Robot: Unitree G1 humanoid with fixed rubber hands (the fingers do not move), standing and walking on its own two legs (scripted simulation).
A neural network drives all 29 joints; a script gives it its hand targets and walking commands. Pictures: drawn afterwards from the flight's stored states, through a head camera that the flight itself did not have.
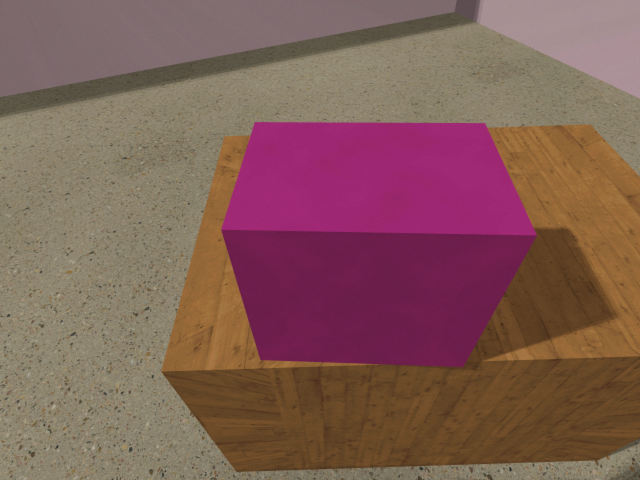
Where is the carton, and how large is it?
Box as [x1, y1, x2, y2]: [221, 122, 536, 366]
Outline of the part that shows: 255,122 221,230 260,359 462,366 536,235 485,124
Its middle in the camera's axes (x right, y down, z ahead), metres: +0.06 +0.01 +0.57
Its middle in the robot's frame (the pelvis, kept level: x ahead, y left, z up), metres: +0.44 -0.04 +0.04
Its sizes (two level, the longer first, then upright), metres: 0.320 0.214 0.298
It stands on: a pedestal, 0.65 m high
